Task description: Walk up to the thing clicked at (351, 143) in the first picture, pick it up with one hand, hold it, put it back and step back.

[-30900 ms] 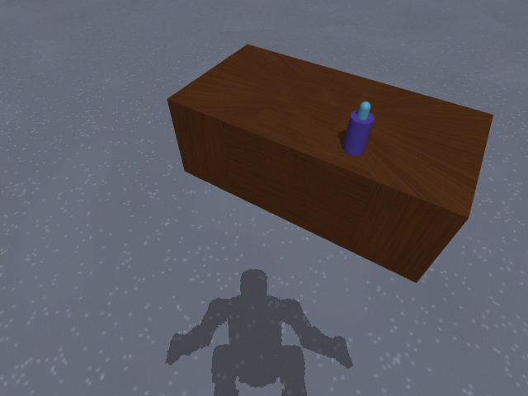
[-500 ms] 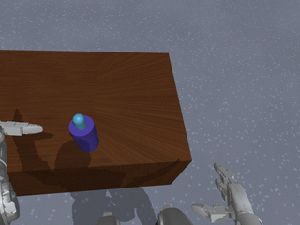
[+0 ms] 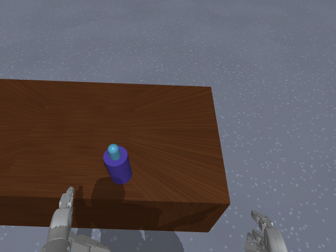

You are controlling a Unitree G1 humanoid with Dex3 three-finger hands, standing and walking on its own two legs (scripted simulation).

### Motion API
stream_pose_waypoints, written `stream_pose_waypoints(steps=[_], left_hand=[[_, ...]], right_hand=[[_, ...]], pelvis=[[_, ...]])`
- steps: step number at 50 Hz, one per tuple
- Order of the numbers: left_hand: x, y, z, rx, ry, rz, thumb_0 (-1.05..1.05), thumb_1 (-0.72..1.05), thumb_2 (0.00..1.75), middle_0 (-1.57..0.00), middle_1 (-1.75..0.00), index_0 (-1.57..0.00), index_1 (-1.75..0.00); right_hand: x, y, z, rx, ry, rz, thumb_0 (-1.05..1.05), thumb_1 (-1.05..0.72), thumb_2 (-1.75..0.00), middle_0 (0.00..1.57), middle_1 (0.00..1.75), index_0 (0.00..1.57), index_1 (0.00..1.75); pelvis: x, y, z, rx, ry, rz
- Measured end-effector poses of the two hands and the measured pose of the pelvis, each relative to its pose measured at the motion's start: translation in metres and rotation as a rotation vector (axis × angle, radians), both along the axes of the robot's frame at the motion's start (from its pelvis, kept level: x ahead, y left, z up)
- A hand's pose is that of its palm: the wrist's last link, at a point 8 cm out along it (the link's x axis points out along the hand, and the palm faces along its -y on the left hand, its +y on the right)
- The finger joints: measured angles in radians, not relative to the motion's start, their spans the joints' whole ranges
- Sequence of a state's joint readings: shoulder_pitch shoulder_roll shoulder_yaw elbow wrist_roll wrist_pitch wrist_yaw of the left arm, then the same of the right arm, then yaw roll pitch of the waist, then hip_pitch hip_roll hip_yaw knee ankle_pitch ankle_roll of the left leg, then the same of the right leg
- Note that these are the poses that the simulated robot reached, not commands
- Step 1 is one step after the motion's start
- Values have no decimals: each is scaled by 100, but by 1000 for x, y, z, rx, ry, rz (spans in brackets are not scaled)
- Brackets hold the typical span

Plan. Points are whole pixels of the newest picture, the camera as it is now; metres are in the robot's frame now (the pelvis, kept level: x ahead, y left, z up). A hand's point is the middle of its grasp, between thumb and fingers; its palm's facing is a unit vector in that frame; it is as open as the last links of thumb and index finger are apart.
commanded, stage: home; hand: left
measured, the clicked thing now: (117, 161) +0.44 +0.18 -0.18
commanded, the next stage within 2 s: none
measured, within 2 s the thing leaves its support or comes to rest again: neither
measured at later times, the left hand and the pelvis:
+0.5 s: hand out of the picture +0.15 +0.16 -0.06, palm faces +0.11 -0.96 -0.27, open 17.5 cm; pelvis -0.02 -0.02 +0.00, yaw +1 degrees
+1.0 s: hand out of the picture +0.03 +0.24 -0.10, palm faces -0.01 -0.91 -0.41, open 17.4 cm; pelvis -0.02 -0.02 +0.04, yaw +2 degrees
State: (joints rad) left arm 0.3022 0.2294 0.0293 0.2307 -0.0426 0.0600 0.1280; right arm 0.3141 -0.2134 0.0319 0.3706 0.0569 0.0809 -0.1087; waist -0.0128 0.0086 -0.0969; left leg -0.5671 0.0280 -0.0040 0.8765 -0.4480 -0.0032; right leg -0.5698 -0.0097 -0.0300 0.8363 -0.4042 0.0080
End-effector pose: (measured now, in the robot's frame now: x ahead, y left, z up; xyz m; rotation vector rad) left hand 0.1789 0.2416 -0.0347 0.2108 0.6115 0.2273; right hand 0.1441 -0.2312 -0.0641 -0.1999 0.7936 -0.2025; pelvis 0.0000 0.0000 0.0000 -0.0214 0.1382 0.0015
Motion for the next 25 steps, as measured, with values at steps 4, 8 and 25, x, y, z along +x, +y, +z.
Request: stream_pose_waypoints(steps=[4,8,25], left_hand=[[-32,-15,-6,-17,66,-10,-1,-53,6,-6,-6,-6,-5],[-51,-23,-10,-19,107,-12,-1,-53,6,-6,-6,-6,-5],[-54,-32,-1,2,82,-19,-1,-54,5,-5,-6,-6,-5]], right_hand=[[-8,-4,-14,-6,41,-13,1,-84,-86,20,29,20,29],[-14,-7,-20,-18,47,-12,1,-85,-87,20,29,20,29],[-15,-18,-8,-39,-85,4,1,-85,-87,20,29,20,29]], pelvis=[[-3,-2,-1,1,-11,7],[-8,-6,-2,3,-20,11],[-21,-15,-3,6,-46,15]])
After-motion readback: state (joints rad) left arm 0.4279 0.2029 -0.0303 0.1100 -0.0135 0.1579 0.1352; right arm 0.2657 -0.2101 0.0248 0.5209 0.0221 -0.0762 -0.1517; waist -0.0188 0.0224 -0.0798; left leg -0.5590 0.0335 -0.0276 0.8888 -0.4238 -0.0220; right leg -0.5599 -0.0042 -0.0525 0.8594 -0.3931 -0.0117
